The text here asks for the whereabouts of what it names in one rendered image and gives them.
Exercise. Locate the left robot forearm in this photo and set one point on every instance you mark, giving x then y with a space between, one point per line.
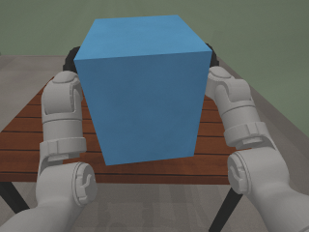
61 121

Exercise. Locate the table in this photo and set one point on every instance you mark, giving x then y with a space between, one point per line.
20 158

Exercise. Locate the robot right upper arm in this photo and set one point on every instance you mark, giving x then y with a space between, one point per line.
261 175

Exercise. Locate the robot left hand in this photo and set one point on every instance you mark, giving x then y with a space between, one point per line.
69 63

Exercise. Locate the carton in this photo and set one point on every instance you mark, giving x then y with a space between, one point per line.
144 80

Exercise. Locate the robot left upper arm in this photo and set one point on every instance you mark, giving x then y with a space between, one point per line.
63 191

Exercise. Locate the right robot forearm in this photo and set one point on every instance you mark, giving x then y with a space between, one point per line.
237 110

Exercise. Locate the robot right hand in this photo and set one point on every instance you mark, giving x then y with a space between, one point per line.
214 61

